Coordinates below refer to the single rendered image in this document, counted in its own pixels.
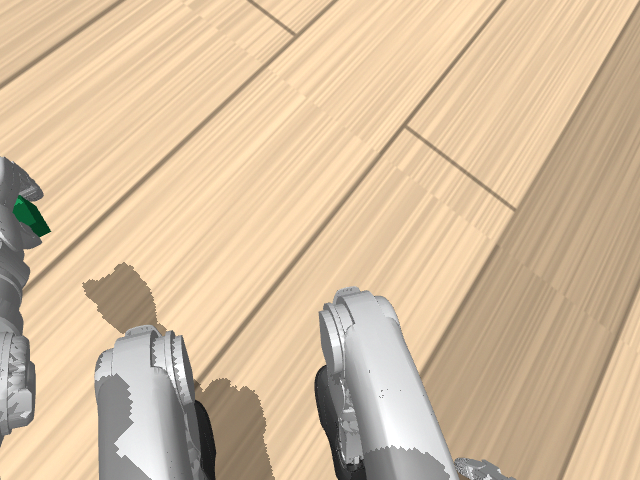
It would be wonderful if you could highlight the left robot arm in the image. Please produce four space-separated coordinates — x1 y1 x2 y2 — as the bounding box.
0 204 36 447

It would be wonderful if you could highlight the right robot hand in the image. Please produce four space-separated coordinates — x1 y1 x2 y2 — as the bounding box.
454 458 516 480

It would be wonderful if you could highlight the left robot foot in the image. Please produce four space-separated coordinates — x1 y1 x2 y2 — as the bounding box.
194 400 216 480

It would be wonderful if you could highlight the right robot foot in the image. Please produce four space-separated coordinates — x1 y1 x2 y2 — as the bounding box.
314 365 367 480

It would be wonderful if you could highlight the cube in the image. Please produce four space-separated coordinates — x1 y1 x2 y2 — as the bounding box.
13 195 51 237

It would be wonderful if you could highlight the left robot hand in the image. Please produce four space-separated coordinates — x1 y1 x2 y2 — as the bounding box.
0 156 44 249

